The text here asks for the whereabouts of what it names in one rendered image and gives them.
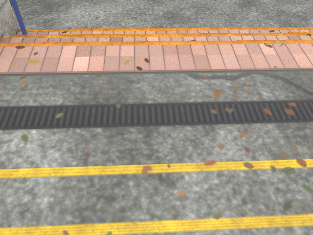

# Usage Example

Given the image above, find stairs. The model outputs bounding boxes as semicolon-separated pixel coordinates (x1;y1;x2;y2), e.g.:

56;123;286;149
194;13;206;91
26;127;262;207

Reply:
0;26;313;43

